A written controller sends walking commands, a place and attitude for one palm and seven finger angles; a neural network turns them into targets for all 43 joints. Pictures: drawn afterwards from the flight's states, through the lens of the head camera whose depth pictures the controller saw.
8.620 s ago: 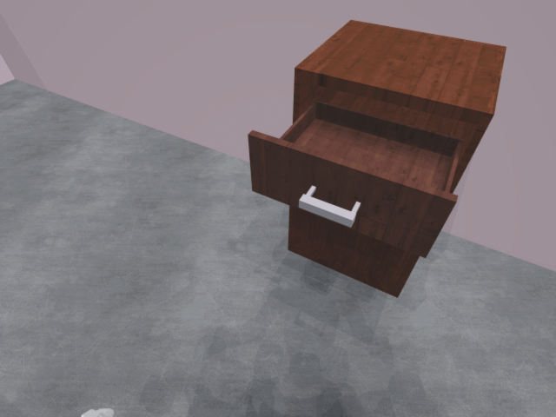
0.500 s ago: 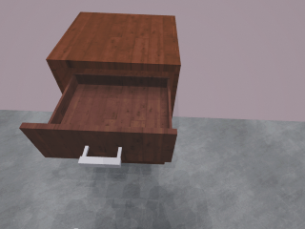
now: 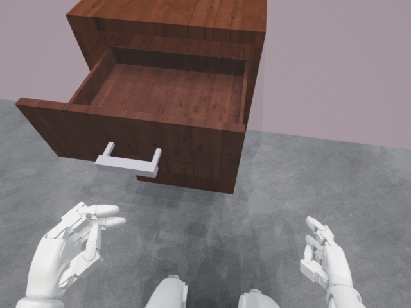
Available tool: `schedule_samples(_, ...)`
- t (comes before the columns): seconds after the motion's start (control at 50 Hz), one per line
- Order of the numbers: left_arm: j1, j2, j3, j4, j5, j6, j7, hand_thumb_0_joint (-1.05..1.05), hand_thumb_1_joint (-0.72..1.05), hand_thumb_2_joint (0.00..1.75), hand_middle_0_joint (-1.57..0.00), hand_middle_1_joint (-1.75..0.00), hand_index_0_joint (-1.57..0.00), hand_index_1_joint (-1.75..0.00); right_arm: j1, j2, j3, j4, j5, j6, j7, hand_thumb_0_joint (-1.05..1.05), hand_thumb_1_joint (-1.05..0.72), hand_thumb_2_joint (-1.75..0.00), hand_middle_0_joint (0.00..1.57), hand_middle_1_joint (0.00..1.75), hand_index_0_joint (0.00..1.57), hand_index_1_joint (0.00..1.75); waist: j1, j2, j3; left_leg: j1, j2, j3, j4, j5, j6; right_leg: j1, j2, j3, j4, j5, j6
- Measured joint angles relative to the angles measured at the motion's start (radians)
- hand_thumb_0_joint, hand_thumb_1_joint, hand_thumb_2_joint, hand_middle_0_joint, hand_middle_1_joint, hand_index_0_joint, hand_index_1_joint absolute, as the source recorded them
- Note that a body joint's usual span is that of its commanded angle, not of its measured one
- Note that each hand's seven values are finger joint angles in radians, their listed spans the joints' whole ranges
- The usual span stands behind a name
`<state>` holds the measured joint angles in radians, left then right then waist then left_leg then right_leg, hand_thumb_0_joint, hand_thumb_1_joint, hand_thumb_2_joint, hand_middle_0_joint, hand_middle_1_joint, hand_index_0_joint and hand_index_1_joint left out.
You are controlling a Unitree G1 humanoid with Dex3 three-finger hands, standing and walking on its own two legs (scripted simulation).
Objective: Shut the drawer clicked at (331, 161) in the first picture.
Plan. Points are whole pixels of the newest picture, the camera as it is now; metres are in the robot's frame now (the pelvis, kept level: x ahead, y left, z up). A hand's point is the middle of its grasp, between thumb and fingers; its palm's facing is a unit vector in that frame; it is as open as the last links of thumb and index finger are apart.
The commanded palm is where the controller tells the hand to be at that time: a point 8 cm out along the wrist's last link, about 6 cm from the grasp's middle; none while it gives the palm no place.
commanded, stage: raise the hand and make a fist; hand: left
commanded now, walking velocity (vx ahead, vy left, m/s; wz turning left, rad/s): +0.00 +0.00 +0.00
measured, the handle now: (130, 158) +0.39 +0.21 +0.04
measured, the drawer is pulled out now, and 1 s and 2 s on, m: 0.29 0.29 0.29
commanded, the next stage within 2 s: bring the fist close to the handle in 1.32 s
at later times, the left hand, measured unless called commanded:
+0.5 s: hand (98, 237) +0.20 +0.19 +0.10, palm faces -0.05 -1.00 -0.03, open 3.1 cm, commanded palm +0.17 +0.24 +0.11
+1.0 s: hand (100, 228) +0.21 +0.17 +0.14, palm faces -0.05 -1.00 -0.04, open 3.3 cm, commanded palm +0.17 +0.23 +0.14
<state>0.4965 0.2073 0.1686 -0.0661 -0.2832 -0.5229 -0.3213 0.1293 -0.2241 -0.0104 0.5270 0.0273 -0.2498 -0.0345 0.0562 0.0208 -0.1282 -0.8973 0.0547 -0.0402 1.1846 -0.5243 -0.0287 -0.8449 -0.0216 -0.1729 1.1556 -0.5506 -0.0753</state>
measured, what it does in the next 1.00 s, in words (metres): shifts its weight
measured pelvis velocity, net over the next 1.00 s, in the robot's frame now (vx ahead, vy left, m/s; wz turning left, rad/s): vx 0.03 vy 0.05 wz -0.03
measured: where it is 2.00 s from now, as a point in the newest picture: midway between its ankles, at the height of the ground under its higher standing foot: outside the picture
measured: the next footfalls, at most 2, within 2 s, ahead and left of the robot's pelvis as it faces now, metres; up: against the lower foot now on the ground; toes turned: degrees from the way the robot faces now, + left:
none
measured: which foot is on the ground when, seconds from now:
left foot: down 0.00-1.00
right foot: down 0.00-1.00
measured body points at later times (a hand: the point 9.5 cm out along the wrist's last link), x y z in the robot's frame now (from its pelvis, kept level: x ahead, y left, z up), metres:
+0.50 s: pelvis +0.02 +0.03 +0.03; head +0.07 +0.03 +0.48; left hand +0.20 +0.24 +0.10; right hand +0.19 -0.24 -0.03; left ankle +0.03 +0.14 -0.65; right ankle +0.02 -0.08 -0.65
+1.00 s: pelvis +0.03 +0.05 +0.04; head +0.06 +0.04 +0.49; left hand +0.20 +0.23 +0.14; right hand +0.22 -0.17 -0.03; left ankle +0.03 +0.14 -0.65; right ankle +0.02 -0.08 -0.65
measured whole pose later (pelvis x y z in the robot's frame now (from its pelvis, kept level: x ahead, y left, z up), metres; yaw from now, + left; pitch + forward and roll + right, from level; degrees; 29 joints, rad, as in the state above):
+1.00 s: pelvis +0.03 +0.05 +0.04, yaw -1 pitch +9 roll -2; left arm 0.67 0.17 -0.04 -0.44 -0.15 -0.24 -0.11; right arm 0.26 -0.21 0.04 0.43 0.03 -0.16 -0.01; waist 0.02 0.05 -0.12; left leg -0.66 0.02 0.03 0.99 -0.50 0.04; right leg -0.62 -0.05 -0.10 0.95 -0.49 0.01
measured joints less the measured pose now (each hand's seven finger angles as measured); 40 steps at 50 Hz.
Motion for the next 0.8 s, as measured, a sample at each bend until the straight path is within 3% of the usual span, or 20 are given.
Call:
schedule_samples(0.08, -0.075, 0.025, 0.000, 0.025, -0.014, 0.120, -0.054, 0.02, 0.90, 0.90, -0.68, -0.83, -0.69, -0.84, 0.043, 0.031, 0.028, 0.036, 0.012, 0.021, -0.010, 0.01, -0.91, -0.90, 0.20, 0.30, 0.20, 0.30, -0.032, 0.017, 0.010, 0.029, 0.001, 0.006, -0.040, 0.019, -0.004, 0.022, 0.003, 0.006, -0.033, 0.017, 0.002)
schedule_samples(0.14, -0.074, 0.031, 0.020, 0.035, -0.020, 0.194, -0.037, 0.02, 0.90, 0.90, -0.75, -0.89, -0.75, -0.90, 0.089, 0.042, 0.025, 0.054, 0.014, 0.037, -0.017, 0.01, -0.91, -0.90, 0.21, 0.30, 0.20, 0.30, -0.061, 0.020, 0.011, 0.075, 0.000, 0.027, -0.095, 0.036, -0.004, 0.055, 0.003, 0.025, -0.075, 0.034, 0.007)
schedule_samples(0.18, -0.054, 0.025, 0.038, 0.032, -0.025, 0.203, -0.011, 0.02, 0.90, 0.90, -0.79, -0.93, -0.79, -0.94, 0.118, 0.038, 0.012, 0.063, 0.014, 0.039, -0.020, 0.02, -0.91, -0.90, 0.21, 0.30, 0.20, 0.30, -0.075, 0.020, 0.011, 0.106, -0.002, 0.039, -0.130, 0.047, -0.002, 0.078, 0.003, 0.037, -0.103, 0.045, 0.011)
schedule_samples(0.24, -0.016, 0.014, 0.058, 0.026, -0.028, 0.171, 0.017, 0.02, 0.90, 0.90, -0.84, -1.00, -0.85, -1.01, 0.149, 0.019, -0.010, 0.078, 0.013, 0.036, -0.022, 0.02, -0.91, -0.90, 0.21, 0.30, 0.20, 0.30, -0.083, 0.015, 0.014, 0.139, -0.006, 0.054, -0.169, 0.058, 0.003, 0.104, 0.001, 0.051, -0.135, 0.057, 0.019)
schedule_samples(0.36, 0.057, -0.002, 0.020, -0.009, -0.019, 0.105, 0.020, 0.01, 0.90, 0.90, -0.96, -1.13, -0.97, -1.14, 0.160, -0.033, -0.046, 0.083, 0.014, 0.007, -0.020, 0.02, -0.91, -0.90, 0.20, 0.30, 0.20, 0.30, -0.079, 0.008, 0.024, 0.161, -0.014, 0.063, -0.193, 0.061, 0.020, 0.129, -0.005, 0.059, -0.169, 0.069, 0.033)
schedule_samples(0.48, 0.092, -0.019, -0.056, -0.085, 0.020, 0.094, 0.064, 0.02, 0.90, 0.90, -1.08, -1.26, -1.09, -1.27, 0.120, -0.035, -0.047, 0.044, 0.009, -0.009, -0.013, 0.02, -0.91, -0.90, 0.20, 0.30, 0.19, 0.30, -0.068, -0.001, 0.024, 0.172, -0.021, 0.065, -0.188, 0.050, 0.037, 0.149, -0.011, 0.061, -0.180, 0.070, 0.048)
schedule_samples(0.6, 0.091, -0.028, -0.105, -0.162, 0.062, 0.149, 0.122, 0.02, 0.90, 0.90, -1.20, -1.39, -1.21, -1.40, 0.077, 0.003, -0.009, -0.019, 0.004, 0.017, 0.005, 0.02, -0.91, -0.90, 0.20, 0.30, 0.19, 0.30, -0.055, 0.003, 0.013, 0.194, -0.027, 0.066, -0.187, 0.040, 0.050, 0.178, -0.017, 0.063, -0.193, 0.068, 0.062)
schedule_samples(0.8, 0.157, -0.047, -0.187, -0.306, 0.108, 0.246, 0.166, 0.02, 0.90, 0.90, -1.35, -1.55, -1.36, -1.56, 0.084, 0.037, 0.047, -0.092, -0.002, 0.059, 0.032, 0.01, -0.91, -0.90, 0.21, 0.30, 0.20, 0.30, -0.031, 0.020, 0.000, 0.232, -0.038, 0.070, -0.196, 0.030, 0.065, 0.222, -0.026, 0.066, -0.214, 0.067, 0.081)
